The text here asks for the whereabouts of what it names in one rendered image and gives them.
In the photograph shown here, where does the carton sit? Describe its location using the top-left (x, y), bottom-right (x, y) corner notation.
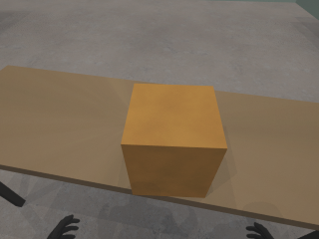
top-left (121, 83), bottom-right (227, 198)

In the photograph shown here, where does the robot right hand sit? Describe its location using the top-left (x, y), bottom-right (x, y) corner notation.
top-left (246, 222), bottom-right (274, 239)

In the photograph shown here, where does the robot left hand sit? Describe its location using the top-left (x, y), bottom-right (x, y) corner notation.
top-left (47, 214), bottom-right (81, 239)

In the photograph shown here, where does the table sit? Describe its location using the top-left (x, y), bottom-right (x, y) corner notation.
top-left (0, 65), bottom-right (319, 239)

